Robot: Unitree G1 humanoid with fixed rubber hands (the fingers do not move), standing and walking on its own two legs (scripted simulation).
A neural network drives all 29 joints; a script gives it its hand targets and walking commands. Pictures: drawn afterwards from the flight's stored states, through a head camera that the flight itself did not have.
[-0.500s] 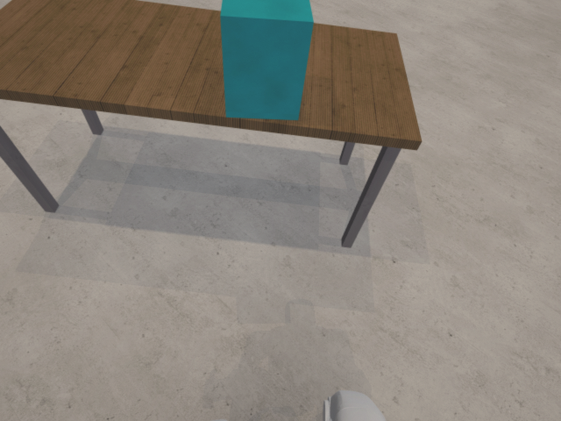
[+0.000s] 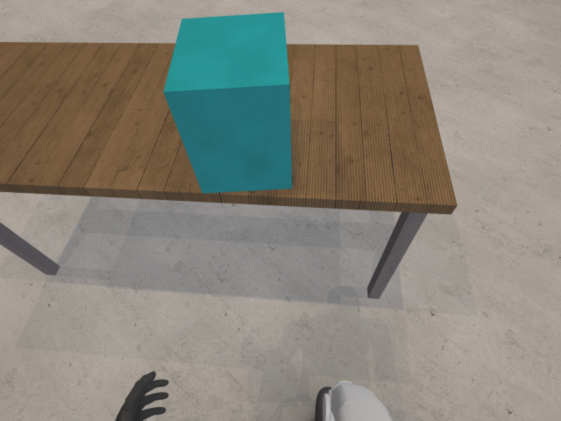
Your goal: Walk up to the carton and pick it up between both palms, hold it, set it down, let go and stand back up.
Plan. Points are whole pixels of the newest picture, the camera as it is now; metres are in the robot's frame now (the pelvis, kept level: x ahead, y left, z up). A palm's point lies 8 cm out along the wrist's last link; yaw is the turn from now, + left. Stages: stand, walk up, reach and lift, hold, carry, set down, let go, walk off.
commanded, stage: walk up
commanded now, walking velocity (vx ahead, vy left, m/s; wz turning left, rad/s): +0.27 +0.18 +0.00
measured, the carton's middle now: (240, 108) +0.66 +0.05 +0.01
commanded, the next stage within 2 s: none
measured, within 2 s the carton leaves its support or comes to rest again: neither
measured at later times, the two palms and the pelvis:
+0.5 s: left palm out of the picture +0.07 +0.32 -0.14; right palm (377, 353) +0.20 -0.15 -0.11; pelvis +0.12 +0.09 +0.01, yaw +1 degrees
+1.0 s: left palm out of the picture +0.13 +0.32 -0.12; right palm (363, 400) +0.14 -0.11 -0.13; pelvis +0.13 +0.10 +0.02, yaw +1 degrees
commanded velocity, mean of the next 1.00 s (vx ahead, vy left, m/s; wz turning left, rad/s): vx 0.11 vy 0.06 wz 0.02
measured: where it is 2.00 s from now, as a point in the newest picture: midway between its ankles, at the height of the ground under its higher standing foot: (262, 386)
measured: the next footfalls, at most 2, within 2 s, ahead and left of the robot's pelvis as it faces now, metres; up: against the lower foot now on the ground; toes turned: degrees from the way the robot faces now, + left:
left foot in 0.46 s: +0.19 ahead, +0.21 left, +0.00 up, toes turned +7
right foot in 0.82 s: +0.17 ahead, +0.00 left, +0.00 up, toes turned -4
